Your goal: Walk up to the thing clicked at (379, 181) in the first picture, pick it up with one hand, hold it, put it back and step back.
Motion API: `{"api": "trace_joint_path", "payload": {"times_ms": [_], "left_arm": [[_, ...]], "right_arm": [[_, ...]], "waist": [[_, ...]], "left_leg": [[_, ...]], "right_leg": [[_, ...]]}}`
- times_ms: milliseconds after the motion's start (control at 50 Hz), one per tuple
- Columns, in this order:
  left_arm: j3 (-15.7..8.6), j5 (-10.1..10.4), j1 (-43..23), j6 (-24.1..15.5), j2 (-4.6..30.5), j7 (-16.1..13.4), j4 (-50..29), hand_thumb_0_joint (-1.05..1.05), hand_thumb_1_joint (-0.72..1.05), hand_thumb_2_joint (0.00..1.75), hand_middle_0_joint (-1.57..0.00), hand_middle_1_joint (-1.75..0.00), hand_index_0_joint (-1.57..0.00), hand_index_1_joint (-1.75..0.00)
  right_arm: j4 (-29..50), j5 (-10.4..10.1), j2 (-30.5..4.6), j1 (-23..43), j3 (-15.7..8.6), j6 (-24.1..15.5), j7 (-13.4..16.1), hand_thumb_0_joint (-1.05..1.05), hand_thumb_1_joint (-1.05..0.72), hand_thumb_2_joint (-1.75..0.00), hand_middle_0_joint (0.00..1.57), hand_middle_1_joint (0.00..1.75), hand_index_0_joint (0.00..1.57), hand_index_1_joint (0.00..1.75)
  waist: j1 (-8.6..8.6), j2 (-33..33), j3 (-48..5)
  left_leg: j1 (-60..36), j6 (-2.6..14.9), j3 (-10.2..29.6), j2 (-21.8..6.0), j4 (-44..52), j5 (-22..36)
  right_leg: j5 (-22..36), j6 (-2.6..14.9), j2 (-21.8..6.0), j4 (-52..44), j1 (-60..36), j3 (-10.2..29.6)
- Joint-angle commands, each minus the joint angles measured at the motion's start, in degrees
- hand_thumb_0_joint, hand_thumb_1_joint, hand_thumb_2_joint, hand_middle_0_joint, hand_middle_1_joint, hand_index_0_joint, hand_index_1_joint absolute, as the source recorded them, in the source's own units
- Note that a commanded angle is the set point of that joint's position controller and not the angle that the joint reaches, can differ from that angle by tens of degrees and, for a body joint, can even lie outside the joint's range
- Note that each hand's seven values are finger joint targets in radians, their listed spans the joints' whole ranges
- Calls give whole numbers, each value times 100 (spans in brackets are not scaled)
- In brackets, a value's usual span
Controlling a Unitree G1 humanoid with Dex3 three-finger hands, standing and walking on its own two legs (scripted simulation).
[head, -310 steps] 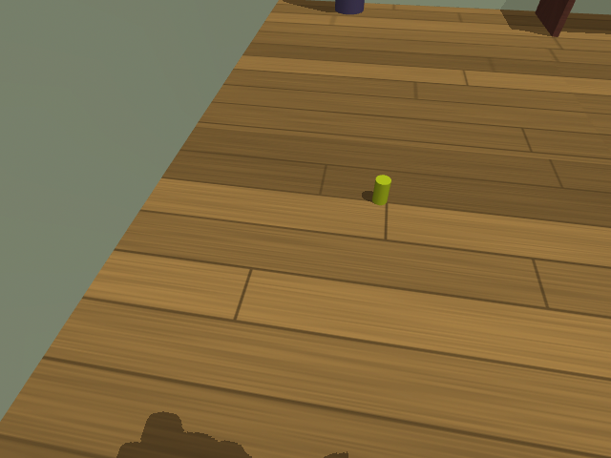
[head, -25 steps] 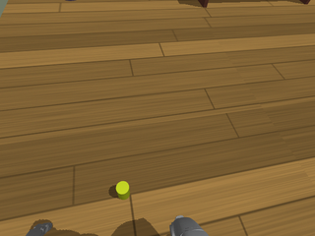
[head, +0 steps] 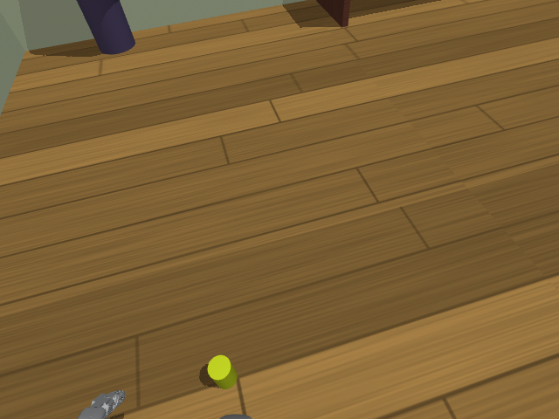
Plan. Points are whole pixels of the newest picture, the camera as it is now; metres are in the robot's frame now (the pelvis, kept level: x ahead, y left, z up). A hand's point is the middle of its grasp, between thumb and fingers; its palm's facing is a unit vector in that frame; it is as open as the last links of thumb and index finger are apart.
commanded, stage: walk up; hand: left
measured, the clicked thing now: (223, 372) +0.36 +0.23 -0.70
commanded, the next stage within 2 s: stand in 0.92 s
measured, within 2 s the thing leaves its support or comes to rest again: neither
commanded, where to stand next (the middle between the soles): +0.05 +0.02 m, yaw +1 degrees
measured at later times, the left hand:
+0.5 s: hand out of the picture +0.05 +0.30 -0.16, palm faces -0.01 -0.92 -0.39, open 7.4 cm
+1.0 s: hand out of the picture +0.07 +0.29 -0.14, palm faces +0.00 -0.94 -0.35, open 7.4 cm
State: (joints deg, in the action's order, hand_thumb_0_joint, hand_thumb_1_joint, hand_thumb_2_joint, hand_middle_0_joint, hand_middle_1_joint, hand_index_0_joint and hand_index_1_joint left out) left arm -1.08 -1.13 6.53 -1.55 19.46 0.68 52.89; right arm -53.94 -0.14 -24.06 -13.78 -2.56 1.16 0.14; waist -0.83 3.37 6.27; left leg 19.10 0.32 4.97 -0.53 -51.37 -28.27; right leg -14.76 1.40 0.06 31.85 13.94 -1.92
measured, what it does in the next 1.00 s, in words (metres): steps on the spot: left foot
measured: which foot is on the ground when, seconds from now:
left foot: up 0.00-0.20, down 0.22-1.00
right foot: down 0.00-1.00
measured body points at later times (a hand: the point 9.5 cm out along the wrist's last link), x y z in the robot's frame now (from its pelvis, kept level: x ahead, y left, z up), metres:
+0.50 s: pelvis -0.03 +0.03 -0.01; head +0.01 +0.03 +0.44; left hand +0.05 +0.35 -0.13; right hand +0.08 -0.28 -0.13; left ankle -0.01 +0.14 -0.73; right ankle -0.03 -0.09 -0.73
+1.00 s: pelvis -0.02 +0.03 +0.01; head -0.02 +0.03 +0.46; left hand +0.07 +0.33 -0.11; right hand +0.09 -0.27 -0.11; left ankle -0.01 +0.14 -0.73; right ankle -0.03 -0.09 -0.73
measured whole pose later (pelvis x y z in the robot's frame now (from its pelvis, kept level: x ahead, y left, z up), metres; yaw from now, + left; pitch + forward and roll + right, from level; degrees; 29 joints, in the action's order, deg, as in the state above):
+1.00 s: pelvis -0.02 +0.03 +0.01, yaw +0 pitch -3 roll +0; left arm 0.2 -0.4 5.3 -1.3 20.6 0.3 63.4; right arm -62.3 0.3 -20.5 -4.8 -0.9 -1.0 -0.8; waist 0.4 -0.1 2.5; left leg 7.1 0.6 -0.9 0.2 -21.4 -11.2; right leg -13.2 -0.5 -0.2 20.9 4.5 0.9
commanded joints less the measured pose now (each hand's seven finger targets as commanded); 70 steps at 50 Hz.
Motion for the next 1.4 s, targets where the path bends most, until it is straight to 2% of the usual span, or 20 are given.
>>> {"api": "trace_joint_path", "payload": {"times_ms": [0, 120, 160, 180, 200, 220, 240, 300, 400, 420, 440, 460, 480, 560, 600, 700, 880, 980, 1300, 1380], "left_arm": [[-496, 62, -206, -67, 1762, -227, -406, 0, 90, 90, -20, -30, -20, -30], [-538, 77, -326, 60, 1841, -318, -526, 0, 90, 90, -20, -30, -20, -30], [-493, 114, -406, 91, 1823, -340, -525, 0, 90, 90, -20, -30, -20, -30], [-448, 144, -292, 111, 1683, -333, -531, 0, 90, 90, -20, -30, -20, -30], [-379, 199, -132, 132, 1394, -333, -570, 0, 90, 90, -20, -30, -20, -30], [-376, 234, -262, 180, 1397, -379, -495, 0, 90, 90, -20, -30, -20, -30], [-410, 176, -386, 185, 1461, -408, -421, 0, 90, 90, -20, -30, -20, -30], [-382, 222, -179, 140, 1362, -323, -292, 0, 90, 90, -20, -30, -20, -30], [-314, 57, 137, -23, 1201, -196, 21, 0, 90, 90, -20, -30, -20, -30], [-328, 8, 223, -72, 1290, -205, 71, 0, 90, 90, -20, -30, -20, -30], [-366, -49, 290, -142, 1504, -226, 87, 0, 90, 90, -20, -30, -20, -30], [-385, -36, 100, -162, 1796, -207, 96, 0, 90, 90, -20, -30, -20, -30], [-369, -46, -153, -149, 1864, -152, 14, 0, 90, 90, -20, -30, -20, -30], [-222, 55, -293, -129, 1404, -87, 99, 0, 90, 90, -20, -30, -20, -30], [-212, 41, -177, -132, 1394, -72, 213, 0, 90, 90, -20, -30, -20, -30], [-203, 95, -108, -147, 1416, -102, 427, 0, 90, 90, -20, -30, -20, -30], [-153, 70, -311, -104, 1360, -114, 682, 0, 90, 90, -20, -30, -20, -30], [-115, 96, -306, -83, 1293, -118, 786, 0, 90, 90, -20, -30, -20, -30], [-98, 75, -513, -57, 1318, -109, 885, 0, 90, 90, -20, -30, -20, -30], [-96, 87, -461, -72, 1318, -108, 888, 0, 90, 90, -20, -30, -20, -30]], "right_arm": [[223, 29, -947, -149, -252, 14, 54, 0, -90, -90, 20, 30, 20, 30], [382, 104, -954, -19, -331, 47, -12, 0, -90, -90, 20, 30, 20, 30], [343, 165, -922, -181, -377, -12, -45, 0, -90, -90, 20, 30, 20, 30], [369, 222, -1068, -143, -426, -63, -37, 0, -90, -90, 20, 30, 20, 30], [515, 318, -1470, 92, -524, -108, -36, 0, -90, -90, 20, 30, 20, 30], [612, 167, -1653, 493, -533, -118, -56, 0, -90, -90, 20, 30, 20, 30], [584, 197, -1551, 375, -549, -135, -71, 0, -90, -90, 20, 30, 20, 30], [576, 169, -1140, 554, -380, -202, 59, 0, -90, -90, 20, 30, 20, 30], [530, 155, -1165, 665, -292, -207, 23, 0, -90, -90, 20, 30, 20, 30], [528, 111, -1115, 674, -261, -201, 4, 0, -90, -90, 20, 30, 20, 30], [533, 39, -931, 664, -191, -221, -16, 0, -90, -90, 20, 30, 20, 30], [526, 3, -803, 872, -158, -211, -40, 0, -90, -90, 20, 30, 20, 30], [420, 24, -838, 825, -183, -203, -18, 0, -90, -90, 20, 30, 20, 30], [160, 119, -932, 805, -189, -342, -76, 0, -90, -90, 20, 30, 20, 30], [105, 90, -989, 832, -157, -376, -85, 0, -90, -90, 20, 30, 20, 30], [-119, 51, -915, 990, -101, -396, -45, 0, -90, -90, 20, 30, 20, 30], [-390, 58, -862, 1159, -92, -357, -21, 0, -90, -90, 20, 30, 20, 30], [-509, 40, -846, 1258, -48, -388, 20, 0, -90, -90, 20, 30, 20, 30], [-805, 59, -817, 1267, -1, -326, -6, 0, -90, -90, 20, 30, 20, 30], [-824, 70, -809, 1272, -7, -332, -4, 0, -90, -90, 20, 30, 20, 30]], "waist": [[93, -1299, -414], [76, -1316, -855], [-102, -1209, -1042], [-90, -762, -1063], [58, 222, -1151], [1, 844, -1142], [-127, 722, -1014], [67, 457, -899], [145, 452, -973], [188, 333, -958], [218, -76, -1112], [163, -686, -919], [11, -860, -646], [-33, -623, -465], [31, -604, -577], [101, -287, -721], [101, -338, -630], [117, -284, -924], [41, -363, -708], [56, -371, -844]], "left_leg": [[-113, -71, -13, -43, 298, 224], [-25, -3, -331, -5, 643, 309], [-481, 87, -441, 32, 1787, 1184], [-710, 203, -19, -228, 2363, 2231], [-1061, 586, 1295, -1107, 2579, 3385], [-753, 1392, 1928, -1778, 2711, 3764], [-555, 1636, 2090, -1894, 2750, 3911], [-882, 1176, 931, -1307, 2277, 4248], [-875, 912, 698, -1127, 2120, 2983], [-573, 720, 548, -1046, 2025, 3015], [-129, 411, 431, -821, 1785, 2832], [-20, 176, -15, -175, 1664, 1426], [-463, 123, -240, -83, 1699, 452], [-1269, 361, 354, -507, 2803, 1252], [-1110, 493, 538, -759, 2908, 1356], [-1210, 243, 99, -540, 2970, 2362], [-1274, 200, -1, -570, 3276, 2223], [-1637, 128, 90, -734, 3354, 3510], [-1411, 48, 91, -697, 3698, 2196], [-1524, 60, 60, -713, 3600, 2574]], "right_leg": [[2910, 992, -1645, -764, 124, 1164], [3097, 1031, -1747, -70, -128, 1227], [2709, 779, -1571, 433, -61, 1065], [2160, 505, -1286, 840, 129, 892], [1082, 126, -578, 1542, 737, 447], [-1706, -16, 128, 2102, 776, 75], [-2329, -22, 87, 2534, 741, 541], [-1771, 18, 34, 2439, 907, 728], [-741, -49, 91, -422, -294, 71], [-141, 38, -26, -924, -825, 263], [301, 260, -467, -997, -1349, 1074], [-55, 635, -1072, -1039, -814, 1925], [-474, 870, -1420, -1065, -113, 2091], [-212, 199, -635, -909, 559, 979], [-85, 114, -455, -898, 61, 799], [920, 150, -609, -1067, -498, 829], [985, 58, -604, -1373, -630, 801], [1695, -43, -700, -1442, -953, 738], [722, -60, -712, -1813, -730, 797], [968, -35, -746, -1777, -788, 819]]}}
